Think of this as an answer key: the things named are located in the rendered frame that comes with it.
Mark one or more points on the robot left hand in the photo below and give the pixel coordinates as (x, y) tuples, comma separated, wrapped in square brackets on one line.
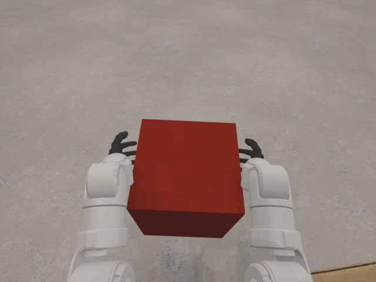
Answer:
[(117, 146)]

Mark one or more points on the robot left forearm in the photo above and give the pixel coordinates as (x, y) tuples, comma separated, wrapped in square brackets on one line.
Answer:
[(103, 229)]

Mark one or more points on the carton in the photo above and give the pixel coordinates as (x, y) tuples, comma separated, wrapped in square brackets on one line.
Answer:
[(187, 179)]

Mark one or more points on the robot right forearm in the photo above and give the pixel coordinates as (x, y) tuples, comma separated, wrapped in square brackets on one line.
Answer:
[(272, 221)]

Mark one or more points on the robot right upper arm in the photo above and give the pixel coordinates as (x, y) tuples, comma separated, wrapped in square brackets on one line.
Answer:
[(276, 271)]

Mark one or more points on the robot left upper arm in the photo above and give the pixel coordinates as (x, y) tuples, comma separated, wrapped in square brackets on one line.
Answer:
[(103, 271)]

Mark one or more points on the robot right hand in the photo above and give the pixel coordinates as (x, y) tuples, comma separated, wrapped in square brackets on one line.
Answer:
[(256, 152)]

